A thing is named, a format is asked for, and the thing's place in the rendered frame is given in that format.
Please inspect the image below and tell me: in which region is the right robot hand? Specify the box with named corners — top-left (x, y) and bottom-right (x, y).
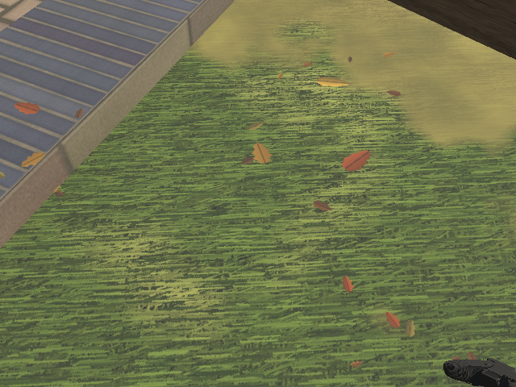
top-left (443, 358), bottom-right (516, 387)

